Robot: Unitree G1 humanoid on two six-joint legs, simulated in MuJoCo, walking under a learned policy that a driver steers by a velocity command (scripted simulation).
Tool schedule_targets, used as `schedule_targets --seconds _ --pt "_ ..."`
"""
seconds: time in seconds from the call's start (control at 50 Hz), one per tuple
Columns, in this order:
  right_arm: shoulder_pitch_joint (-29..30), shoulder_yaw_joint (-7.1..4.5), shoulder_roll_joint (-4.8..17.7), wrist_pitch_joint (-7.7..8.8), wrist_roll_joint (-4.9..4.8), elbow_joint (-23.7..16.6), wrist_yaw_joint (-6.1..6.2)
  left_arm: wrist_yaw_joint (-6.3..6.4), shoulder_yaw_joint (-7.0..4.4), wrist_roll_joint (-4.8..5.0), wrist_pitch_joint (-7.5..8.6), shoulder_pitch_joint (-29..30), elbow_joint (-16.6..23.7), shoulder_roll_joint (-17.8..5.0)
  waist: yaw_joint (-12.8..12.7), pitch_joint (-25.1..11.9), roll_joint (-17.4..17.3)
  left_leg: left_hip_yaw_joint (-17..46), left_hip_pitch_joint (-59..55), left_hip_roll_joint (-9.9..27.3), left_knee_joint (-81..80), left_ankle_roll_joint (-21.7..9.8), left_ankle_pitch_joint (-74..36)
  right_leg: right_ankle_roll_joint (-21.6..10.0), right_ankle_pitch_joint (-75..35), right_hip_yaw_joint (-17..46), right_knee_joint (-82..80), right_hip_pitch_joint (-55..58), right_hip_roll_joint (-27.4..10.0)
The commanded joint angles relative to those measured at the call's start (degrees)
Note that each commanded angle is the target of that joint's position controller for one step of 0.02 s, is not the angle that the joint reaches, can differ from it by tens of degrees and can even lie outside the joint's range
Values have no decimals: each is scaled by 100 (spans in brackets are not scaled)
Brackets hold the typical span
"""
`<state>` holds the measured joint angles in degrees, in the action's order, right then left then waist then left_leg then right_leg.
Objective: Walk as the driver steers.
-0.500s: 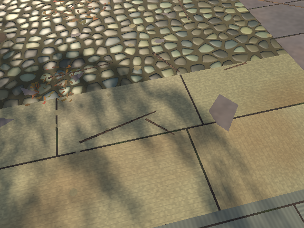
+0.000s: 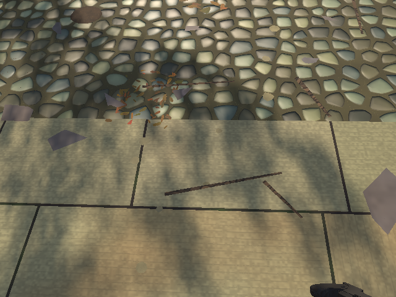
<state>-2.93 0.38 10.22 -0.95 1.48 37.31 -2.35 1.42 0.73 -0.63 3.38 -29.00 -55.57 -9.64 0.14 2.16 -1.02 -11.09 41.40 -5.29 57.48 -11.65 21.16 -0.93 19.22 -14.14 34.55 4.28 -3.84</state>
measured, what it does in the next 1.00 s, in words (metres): climbs: right foot, then left foot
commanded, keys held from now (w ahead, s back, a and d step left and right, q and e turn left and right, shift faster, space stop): w+q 0.38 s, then w+e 0.62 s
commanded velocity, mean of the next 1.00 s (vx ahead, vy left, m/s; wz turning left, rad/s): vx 0.49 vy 0.00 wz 0.10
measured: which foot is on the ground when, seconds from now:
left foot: down 0.00-0.48, up 0.50-0.88, down 0.90-1.00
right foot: up 0.00-0.44, down 0.46-0.92, up 0.94-1.00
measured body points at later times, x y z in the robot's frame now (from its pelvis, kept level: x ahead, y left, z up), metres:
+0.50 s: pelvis +0.35 +0.02 +0.06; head +0.37 +0.03 +0.51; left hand +0.55 +0.28 +0.01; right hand +0.38 -0.25 -0.06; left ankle +0.12 +0.03 -0.62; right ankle +0.49 -0.05 -0.65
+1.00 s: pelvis +0.63 +0.11 +0.08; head +0.65 +0.12 +0.53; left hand +0.62 +0.39 -0.05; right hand +0.87 -0.10 +0.02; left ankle +0.68 +0.23 -0.65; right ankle +0.52 -0.03 -0.57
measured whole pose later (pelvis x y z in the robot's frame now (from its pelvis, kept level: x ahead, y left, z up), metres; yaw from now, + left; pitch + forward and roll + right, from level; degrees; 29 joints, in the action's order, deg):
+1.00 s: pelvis +0.63 +0.11 +0.08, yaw +4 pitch +4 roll +0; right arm -4.1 -0.7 13.4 6.0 -0.1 35.7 0.4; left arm 0.8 -2.7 1.8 3.3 -23.3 -45.5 -16.1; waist -3.6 -1.2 1.1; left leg 1.5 24.5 -1.1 30.6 -0.3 10.0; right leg -0.9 25.5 6.1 64.5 -22.5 2.7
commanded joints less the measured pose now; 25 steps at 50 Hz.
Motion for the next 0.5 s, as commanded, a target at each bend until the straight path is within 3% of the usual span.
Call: schedule_targets --seconds 0.02,0.04,0.06,0.08,0.1,0.12,0.14,0.16,0.18,0.22,0.26,0.3,0.34,0.36,0.4,0.42,0.44,0.46,0.48,0.5 --pt "-1698 -715 1923 16 -170 208 91 -246 -329 -118 177 654 1333 -1113 732 -2091 -759 6605 -4816 2008 -3757 -1368 747 9 -145 1430 5800 -4101 827" --pt "-1447 -708 1812 54 -146 216 156 -281 -347 -183 255 961 1564 -1084 486 -1641 -15 6368 -4493 2035 -4100 -1178 815 -96 -564 2064 6251 -4578 472" --pt "-2529 -382 929 406 237 893 -23 -488 -318 -433 279 762 1328 -955 952 -183 372 5217 -3629 1542 -3532 -620 1276 -370 -1077 3016 7362 -5849 651" --pt "-2437 -309 628 577 256 1282 -120 -474 -280 -557 334 822 1456 -925 564 -133 336 4598 -3412 1445 -3468 -593 387 -509 -957 2838 7430 -6181 593" --pt "-2085 -208 409 679 289 1477 -174 -424 -101 -665 312 1061 1789 -484 144 -274 489 4197 -3007 1361 -3313 -540 139 -700 -890 2819 7904 -6520 531" --pt "-1575 -94 155 724 321 1517 -226 -427 23 -543 252 1200 1874 -247 -236 -266 514 3715 -2312 1181 -3405 -424 126 -884 -1084 2807 7902 -6582 372" --pt "-1341 -27 133 781 390 1553 -293 -410 51 -443 153 1192 1923 -349 -455 -273 453 3322 -1958 1066 -3558 -317 -163 -922 -1349 2631 7666 -6727 274" --pt "-905 -31 222 862 373 1406 -349 -356 10 -330 120 1241 1990 -587 -616 -364 404 2849 -1337 841 -3813 -145 -350 -830 -1519 2310 6768 -6126 78" --pt "-773 -42 382 975 308 1323 -331 -297 -25 -303 158 1379 2045 -743 -656 -329 178 2546 -935 565 -3926 23 -620 -662 -1613 2068 6276 -5718 -3" --pt "-1470 -58 627 1116 377 1482 -202 -244 -31 -227 257 1947 2232 -868 -331 -406 43 2313 -905 193 -3748 401 -1374 -264 -1709 1771 5520 -5325 23" --pt "-2170 -115 879 1132 369 1555 -123 -253 -12 -134 301 2572 2394 -827 -1 -456 -86 2383 -1578 214 -3639 532 -2845 123 -1579 1586 4359 -5255 134" --pt "-2336 -184 942 1104 164 1428 -184 -289 64 -194 195 3246 2593 -631 160 -462 -87 2607 -2111 274 -3822 479 -3253 382 -1702 1493 2482 -4736 221" --pt "-2561 -273 997 1051 7 1430 -315 -353 59 -263 6 3692 2715 -562 192 -153 -255 3000 -2698 584 -3949 247 -3469 486 -1806 1426 926 -4378 353" --pt "-2793 -331 1068 1014 -9 1504 -370 -388 33 -281 -40 3849 2729 -611 210 14 -277 3090 -3108 733 -3860 240 -3712 455 -1862 1407 398 -4368 430" --pt "-3029 -466 1281 929 48 1580 -410 -439 30 -247 -62 4029 2617 -762 279 70 -287 3143 -3867 1070 -3636 284 -4754 283 -1972 1281 -353 -4290 611" --pt "-2981 -515 1375 909 80 1552 -392 -424 -7 -187 -45 3932 2524 -889 201 -41 -310 3132 -4087 1237 -3442 434 -5687 125 -2009 1244 -494 -4044 658" --pt "-2860 -543 1427 900 145 1514 -346 -375 -67 -90 10 3471 2322 -1053 -12 -270 -277 3020 -4193 1298 -3065 667 -6738 -92 -2190 1238 -550 -3506 695" --pt "-2504 -541 1442 906 234 1381 -316 -315 -157 11 118 2137 1869 -1215 -494 -845 -239 2790 -3717 1175 -2291 1027 -7633 -457 -2591 1382 -218 -1994 610" --pt "-2528 -400 1036 969 396 1201 -243 -301 -232 -32 256 249 1259 -1404 -855 -2159 417 2748 -2542 814 -866 1328 -6650 -1242 -3614 2007 561 752 21" --pt "-3282 -152 332 1046 505 1223 -176 -360 -363 7 311 -842 959 -1471 -923 -3378 1963 2457 21 -345 1911 1995 -1455 -2997 -4302 4455 435 3778 -1480"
